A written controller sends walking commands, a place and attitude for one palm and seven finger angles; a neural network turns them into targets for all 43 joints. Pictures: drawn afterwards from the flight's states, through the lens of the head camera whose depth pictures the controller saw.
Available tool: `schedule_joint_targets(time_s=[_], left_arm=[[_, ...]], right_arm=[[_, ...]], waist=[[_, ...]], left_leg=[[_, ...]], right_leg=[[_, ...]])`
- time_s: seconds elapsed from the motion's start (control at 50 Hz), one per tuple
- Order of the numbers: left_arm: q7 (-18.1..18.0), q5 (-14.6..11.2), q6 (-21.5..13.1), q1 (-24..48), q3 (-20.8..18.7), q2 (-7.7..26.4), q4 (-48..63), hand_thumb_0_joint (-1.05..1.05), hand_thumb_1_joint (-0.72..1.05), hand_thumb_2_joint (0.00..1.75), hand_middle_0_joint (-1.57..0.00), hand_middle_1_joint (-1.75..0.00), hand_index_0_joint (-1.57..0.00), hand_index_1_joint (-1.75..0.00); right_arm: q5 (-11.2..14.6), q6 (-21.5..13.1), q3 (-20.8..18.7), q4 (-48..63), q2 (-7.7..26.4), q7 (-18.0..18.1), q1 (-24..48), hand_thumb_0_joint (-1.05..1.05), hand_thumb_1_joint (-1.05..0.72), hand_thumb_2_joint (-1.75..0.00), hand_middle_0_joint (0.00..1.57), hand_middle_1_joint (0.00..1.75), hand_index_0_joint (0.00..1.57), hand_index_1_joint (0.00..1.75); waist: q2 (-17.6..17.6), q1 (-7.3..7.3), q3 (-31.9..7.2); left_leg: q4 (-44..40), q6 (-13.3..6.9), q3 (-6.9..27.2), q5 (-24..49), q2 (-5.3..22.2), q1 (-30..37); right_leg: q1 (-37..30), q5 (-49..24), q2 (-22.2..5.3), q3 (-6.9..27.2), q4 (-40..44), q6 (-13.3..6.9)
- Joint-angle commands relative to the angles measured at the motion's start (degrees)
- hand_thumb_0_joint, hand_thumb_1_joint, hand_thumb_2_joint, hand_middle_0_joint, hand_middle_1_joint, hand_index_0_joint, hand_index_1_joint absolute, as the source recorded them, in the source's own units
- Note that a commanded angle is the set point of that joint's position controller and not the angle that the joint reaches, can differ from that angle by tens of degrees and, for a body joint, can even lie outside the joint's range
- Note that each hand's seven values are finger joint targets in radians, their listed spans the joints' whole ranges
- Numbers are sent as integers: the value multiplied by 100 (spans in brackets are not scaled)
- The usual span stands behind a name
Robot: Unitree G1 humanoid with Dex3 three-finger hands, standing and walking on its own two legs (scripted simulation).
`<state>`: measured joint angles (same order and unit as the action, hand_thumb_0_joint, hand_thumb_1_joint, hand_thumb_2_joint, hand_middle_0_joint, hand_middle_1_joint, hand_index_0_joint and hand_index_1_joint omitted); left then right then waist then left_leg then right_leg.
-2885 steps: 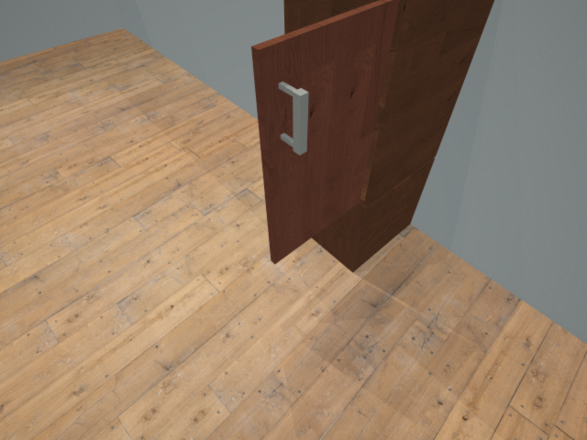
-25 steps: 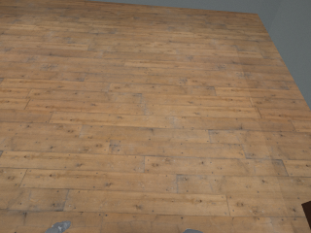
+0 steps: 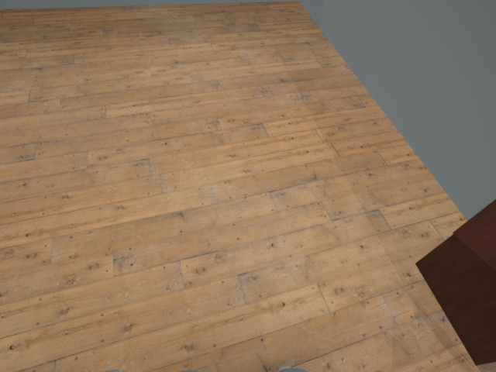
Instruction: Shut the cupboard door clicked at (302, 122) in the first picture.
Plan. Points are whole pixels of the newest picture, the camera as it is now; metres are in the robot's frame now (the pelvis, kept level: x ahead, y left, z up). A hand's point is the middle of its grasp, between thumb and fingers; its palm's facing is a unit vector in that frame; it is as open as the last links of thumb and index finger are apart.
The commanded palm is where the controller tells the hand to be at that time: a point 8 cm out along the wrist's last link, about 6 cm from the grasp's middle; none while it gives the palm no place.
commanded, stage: turn to face it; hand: left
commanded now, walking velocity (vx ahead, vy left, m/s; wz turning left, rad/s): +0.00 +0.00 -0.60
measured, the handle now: out of the picture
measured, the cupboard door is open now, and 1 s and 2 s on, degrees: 19 19 19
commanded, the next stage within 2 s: take the last steps up to it in 1.48 s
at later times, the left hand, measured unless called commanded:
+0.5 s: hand (164, 367) +0.14 +0.15 -0.14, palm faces -0.28 -0.92 -0.27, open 7.4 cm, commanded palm none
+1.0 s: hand (202, 324) +0.22 +0.09 -0.15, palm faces -0.55 -0.79 -0.29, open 7.4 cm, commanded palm none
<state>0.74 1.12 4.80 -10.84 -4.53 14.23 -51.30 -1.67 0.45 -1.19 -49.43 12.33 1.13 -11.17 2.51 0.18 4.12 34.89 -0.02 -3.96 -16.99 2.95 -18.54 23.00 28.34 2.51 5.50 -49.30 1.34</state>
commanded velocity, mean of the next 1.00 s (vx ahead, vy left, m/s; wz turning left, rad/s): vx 0.00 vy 0.00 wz -0.59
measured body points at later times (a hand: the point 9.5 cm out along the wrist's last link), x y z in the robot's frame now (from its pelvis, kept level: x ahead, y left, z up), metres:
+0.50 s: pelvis +0.00 -0.03 +0.01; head +0.04 -0.05 +0.46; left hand +0.16 +0.20 -0.12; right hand +0.00 -0.31 -0.13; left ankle +0.04 +0.11 -0.67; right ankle -0.02 -0.13 -0.73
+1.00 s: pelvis +0.00 -0.02 -0.01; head +0.03 -0.06 +0.44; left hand +0.25 +0.14 -0.13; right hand -0.11 -0.27 -0.16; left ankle +0.08 +0.10 -0.71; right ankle -0.06 -0.12 -0.73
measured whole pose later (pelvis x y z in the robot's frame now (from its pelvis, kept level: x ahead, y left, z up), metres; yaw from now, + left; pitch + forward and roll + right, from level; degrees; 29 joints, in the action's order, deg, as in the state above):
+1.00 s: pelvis +0.00 -0.02 -0.01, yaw -36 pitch +0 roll -1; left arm 1.6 1.3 2.6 -8.9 -4.1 14.1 -50.2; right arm -1.2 3.0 -2.9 -51.4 15.3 0.7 -13.5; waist -3.3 -0.6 4.9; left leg 47.1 3.6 -7.0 -27.1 9.1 -20.2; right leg 17.0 17.0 0.2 -3.0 -35.7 -1.1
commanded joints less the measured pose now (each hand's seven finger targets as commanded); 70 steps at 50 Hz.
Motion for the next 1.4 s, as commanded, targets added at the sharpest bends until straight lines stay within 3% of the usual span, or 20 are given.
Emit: schedule_joint_targets(time_s=[0.0, 0.16, 0.22, 0.26, 0.32, 0.38, 0.56, 0.58, 0.62, 0.68, 0.76, 0.88, 0.9, 0.94, 0.96, 1.06, 1.22, 1.26, 1.28, 1.38], left_arm=[[137, 2, -167, 319, -172, 497, 621, 0, 90, 90, -20, -30, -20, -30], [170, -10, -160, 475, -78, 285, 675, 0, 90, 90, -20, -30, -20, -30], [145, 7, -239, -160, -129, 466, 497, 0, 90, 90, -20, -30, -20, -30], [11, 68, -375, -736, -314, 1474, 324, 0, 90, 90, -20, -30, -20, -30], [-134, 4, -346, -279, -267, 1228, 406, 0, 90, 90, -20, -30, -20, -30], [-133, 25, -359, 232, -185, 971, 574, 0, 90, 90, -20, -30, -20, -30], [-80, 7, -283, 195, -242, 1069, 494, 0, 90, 90, -20, -30, -20, -30], [-73, -16, -258, 257, -206, 901, 530, 0, 90, 90, -20, -30, -20, -30], [9, -67, -241, 133, -112, 447, 762, 0, 90, 90, -20, -30, -20, -30], [126, 29, -191, 250, -198, 642, 606, 0, 90, 90, -20, -30, -20, -30], [190, -13, -130, 306, -106, 344, 584, 0, 90, 90, -20, -30, -20, -30], [163, -6, -232, 102, -81, 388, 535, 0, 90, 90, -20, -30, -20, -30], [146, -3, -271, -207, -127, 533, 441, 0, 90, 90, -20, -30, -20, -30], [8, 27, -376, -778, -296, 1544, 269, 0, 90, 90, -20, -30, -20, -30], [-59, -6, -365, -791, -291, 1544, 275, 0, 90, 90, -20, -30, -20, -30], [-126, 31, -362, 155, -163, 1014, 486, 0, 90, 90, -20, -30, -20, -30], [-106, -19, -265, 301, -174, 917, 421, 0, 90, 90, -20, -30, -20, -30], [-25, -79, -210, 80, -62, 370, 562, 0, 90, 90, -20, -30, -20, -30], [-6, -18, -235, 152, -57, 523, 618, 0, 90, 90, -20, -30, -20, -30], [95, 2, -177, 175, -55, 321, 335, 0, 90, 90, -20, -30, -20, -30]], right_arm=[[-46, -97, -298, 423, 1197, 147, -174, 0, -90, -90, 20, 30, 20, 30], [-23, -25, -409, 192, 1295, 77, -444, 0, -90, -90, 20, 30, 20, 30], [27, 21, -448, 235, 1328, 33, -179, 0, -90, -90, 20, 30, 20, 30], [97, 33, -300, 595, 642, -34, 127, 0, -90, -90, 20, 30, 20, 30], [89, 136, -320, 526, 833, 63, 363, 0, -90, -90, 20, 30, 20, 30], [73, 131, -313, 296, 725, -16, 37, 0, -90, -90, 20, 30, 20, 30], [137, 10, -267, 260, 650, 50, -348, 0, -90, -90, 20, 30, 20, 30], [133, -34, -293, 202, 807, 68, -562, 0, -90, -90, 20, 30, 20, 30], [-6, -75, -418, 305, 1646, 119, -780, 0, -90, -90, 20, 30, 20, 30], [-34, -98, -309, 468, 1314, 124, -133, 0, -90, -90, 20, 30, 20, 30], [-40, -55, -324, 355, 1219, 129, -218, 0, -90, -90, 20, 30, 20, 30], [10, 20, -437, 239, 1371, 38, -293, 0, -90, -90, 20, 30, 20, 30], [40, 26, -448, 258, 1338, 20, -197, 0, -90, -90, 20, 30, 20, 30], [90, 64, -298, 668, 694, -25, 276, 0, -90, -90, 20, 30, 20, 30], [99, 135, -293, 656, 852, 35, 330, 0, -90, -90, 20, 30, 20, 30], [79, 109, -276, 287, 734, -8, 57, 0, -90, -90, 20, 30, 20, 30], [112, -13, -244, 58, 719, 59, -679, 0, -90, -90, 20, 30, 20, 30], [-20, -64, -373, 137, 1579, 101, -811, 0, -90, -90, 20, 30, 20, 30], [-21, -50, -350, 231, 1573, 87, -751, 0, -90, -90, 20, 30, 20, 30], [-47, -72, -235, 169, 1100, 150, -219, 0, -90, -90, 20, 30, 20, 30]], waist=[[-1331, -59, -418], [-1572, -229, -520], [-1113, 135, -689], [1595, 451, -644], [1266, 266, -419], [616, -71, -621], [637, -192, -677], [295, -283, -749], [-1998, -304, -728], [-1473, -55, -389], [-1403, -105, -513], [-1358, -40, -575], [-1095, 129, -690], [1386, 480, -609], [974, 473, -656], [686, -19, -654], [377, -296, -659], [-1972, -280, -562], [-1545, -277, -439], [-1356, -48, -455]], left_leg=[[-1634, -798, 1160, 2277, 1790, 926], [-1186, -700, 133, 2581, 1829, 1091], [-249, -246, -303, 1798, 1590, 563], [2099, 444, -729, -1970, 204, -1657], [3371, 422, 522, -1357, 352, -1973], [2798, 505, 350, -635, 301, -1235], [-434, 405, 179, 79, -172, 456], [-1152, 322, 407, 371, 83, 1096], [-2011, -768, 2574, 962, 2387, 1499], [-1897, -885, 1739, 1183, 2000, 574], [-1432, -718, 480, 2264, 1619, 1000], [-635, -405, 6, 2096, 1616, 661], [-101, -150, -196, 1703, 1427, 335], [2199, 454, -462, -2026, 160, -1686], [2859, 406, 272, -1809, 265, -1710], [2348, 504, 262, -798, 230, -1153], [-891, 338, 227, 475, -4, 959], [-2018, -615, 2438, 504, 2018, 1268], [-2126, -1000, 2702, 93, 2361, 537], [-1607, -794, 910, 2258, 1458, 822]], right_leg=[[819, 88, -404, -443, -1589, 155], [-157, -207, -308, -1057, 381, 71], [-1379, -1539, -236, -1150, 2102, -89], [-2539, -3956, -2332, 1769, 3138, -1050], [-1748, -3257, -2120, 1722, 3152, -1428], [-1314, -3102, -1561, 844, 2965, -1158], [-649, -2830, -1181, 1445, 2471, -865], [-182, -2334, -875, 1247, 2124, -588], [1030, 667, 147, -299, -140, -14], [854, 179, -340, -328, -1634, 83], [371, -119, -355, -784, -494, 151], [-950, -1072, -133, -1200, 1608, -20], [-1558, -1659, -247, -1023, 2330, -128], [-2311, -3986, -2461, 1890, 3188, -1177], [-1947, -3419, -2506, 1937, 3218, -1492], [-1438, -3600, -1555, 823, 2832, -1211], [-334, -2383, -1090, 1094, 2313, -714], [739, 135, 129, -199, 488, -104], [438, 534, -92, -253, -382, -94], [268, -14, -314, -620, -618, 56]])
